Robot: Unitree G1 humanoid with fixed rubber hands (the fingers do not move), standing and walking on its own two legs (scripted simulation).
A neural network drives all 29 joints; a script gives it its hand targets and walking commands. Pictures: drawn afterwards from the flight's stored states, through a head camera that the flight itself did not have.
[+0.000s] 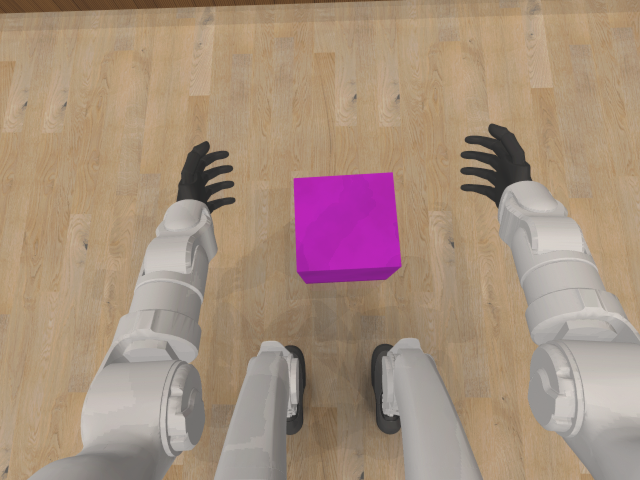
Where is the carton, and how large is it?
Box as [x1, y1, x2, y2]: [294, 172, 401, 283]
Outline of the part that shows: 392,172 294,178 297,272 306,283 385,279 401,265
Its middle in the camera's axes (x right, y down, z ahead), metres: +0.06 +0.00 +0.92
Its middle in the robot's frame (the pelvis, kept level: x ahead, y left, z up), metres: +0.49 -0.02 -0.53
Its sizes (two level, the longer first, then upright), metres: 0.210 0.200 0.250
